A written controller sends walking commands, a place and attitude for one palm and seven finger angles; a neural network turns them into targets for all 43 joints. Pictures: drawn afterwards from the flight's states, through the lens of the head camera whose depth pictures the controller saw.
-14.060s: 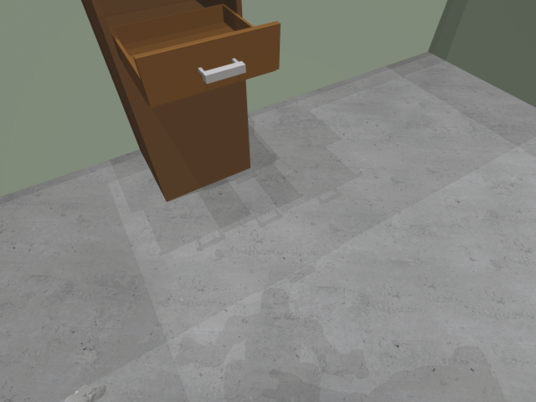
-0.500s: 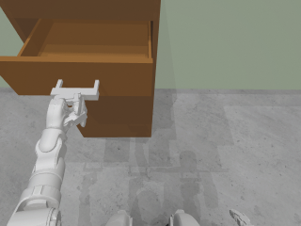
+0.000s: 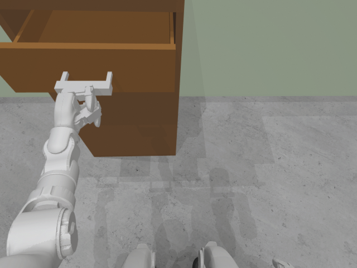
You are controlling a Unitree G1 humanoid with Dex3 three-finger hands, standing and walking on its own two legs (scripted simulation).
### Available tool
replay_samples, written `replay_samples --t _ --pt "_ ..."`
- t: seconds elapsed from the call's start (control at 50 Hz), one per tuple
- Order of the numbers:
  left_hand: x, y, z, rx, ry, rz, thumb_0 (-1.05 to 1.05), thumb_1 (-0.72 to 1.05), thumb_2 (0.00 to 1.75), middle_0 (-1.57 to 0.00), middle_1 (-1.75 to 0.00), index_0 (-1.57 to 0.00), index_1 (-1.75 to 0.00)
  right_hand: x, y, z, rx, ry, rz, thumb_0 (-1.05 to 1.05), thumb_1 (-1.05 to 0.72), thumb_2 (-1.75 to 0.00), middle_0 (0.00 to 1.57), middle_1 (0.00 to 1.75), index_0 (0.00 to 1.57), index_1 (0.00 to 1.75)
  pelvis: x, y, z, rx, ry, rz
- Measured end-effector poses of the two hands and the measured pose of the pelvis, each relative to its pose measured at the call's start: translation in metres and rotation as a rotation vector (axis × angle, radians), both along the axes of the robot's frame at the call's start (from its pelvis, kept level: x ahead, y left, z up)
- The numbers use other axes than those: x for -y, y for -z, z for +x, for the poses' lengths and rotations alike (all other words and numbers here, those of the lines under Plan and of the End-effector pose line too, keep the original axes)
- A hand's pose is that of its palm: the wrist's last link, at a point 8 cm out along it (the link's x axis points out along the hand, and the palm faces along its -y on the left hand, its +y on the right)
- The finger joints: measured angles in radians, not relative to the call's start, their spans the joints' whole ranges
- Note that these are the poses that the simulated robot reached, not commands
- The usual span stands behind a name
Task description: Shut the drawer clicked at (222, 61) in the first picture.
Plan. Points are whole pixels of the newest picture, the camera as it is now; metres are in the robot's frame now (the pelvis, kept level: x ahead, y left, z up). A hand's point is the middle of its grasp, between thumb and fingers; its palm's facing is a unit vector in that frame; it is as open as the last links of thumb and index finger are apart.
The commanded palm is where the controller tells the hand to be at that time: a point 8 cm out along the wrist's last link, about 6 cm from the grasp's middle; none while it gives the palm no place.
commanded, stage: push the drawer shut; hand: left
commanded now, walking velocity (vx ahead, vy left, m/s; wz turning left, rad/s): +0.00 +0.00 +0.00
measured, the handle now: (86, 81) +0.52 +0.22 +0.07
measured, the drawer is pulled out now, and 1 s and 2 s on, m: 0.14 0.02 0.00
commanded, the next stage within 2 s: pull the fist back off the drawer in 1.48 s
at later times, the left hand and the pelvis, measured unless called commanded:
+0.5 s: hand (99, 89) +0.50 +0.18 +0.07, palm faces +0.01 -1.00 -0.03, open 3.1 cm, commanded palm +0.50 +0.23 +0.07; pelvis +0.00 +0.00 -0.01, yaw -2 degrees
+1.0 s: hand (102, 70) +0.57 +0.19 +0.07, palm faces +0.02 -1.00 -0.02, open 3.1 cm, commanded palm +0.57 +0.22 +0.07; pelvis +0.00 +0.01 -0.02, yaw -2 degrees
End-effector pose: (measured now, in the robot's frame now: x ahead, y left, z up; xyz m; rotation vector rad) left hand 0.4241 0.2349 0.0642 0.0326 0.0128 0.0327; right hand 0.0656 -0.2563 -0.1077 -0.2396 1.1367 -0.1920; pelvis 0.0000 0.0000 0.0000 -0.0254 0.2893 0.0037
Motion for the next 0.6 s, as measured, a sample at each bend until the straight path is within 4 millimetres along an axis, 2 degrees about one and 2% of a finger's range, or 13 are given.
replay_samples --t 0.18,0.42,0.6 --pt "0.005 -0.002 0.023 -0.005 -0.003 0.003 -0.01 0.87 0.99 -1.40 -1.60 -1.40 -1.60 0.006 0.004 -0.023 -0.061 0.027 -0.006 0.00 -0.91 -0.90 0.20 0.30 0.20 0.30 0.003 0.004 -0.002 -0.023 0.007 -0.002" --pt "-0.001 -0.004 0.049 -0.017 0.016 -0.003 0.01 0.84 0.96 -1.40 -1.60 -1.40 -1.60 0.012 -0.001 -0.061 -0.154 0.087 -0.032 0.00 -0.91 -0.90 0.20 0.30 0.20 0.30 0.004 0.006 -0.001 -0.055 0.022 -0.010" --pt "-0.006 -0.004 0.068 -0.022 0.022 -0.008 0.01 0.79 0.94 -1.40 -1.60 -1.40 -1.60 0.008 -0.003 -0.077 -0.208 0.102 -0.047 0.00 -0.91 -0.90 0.20 0.30 0.20 0.30 0.000 0.009 -0.001 -0.081 0.023 -0.020"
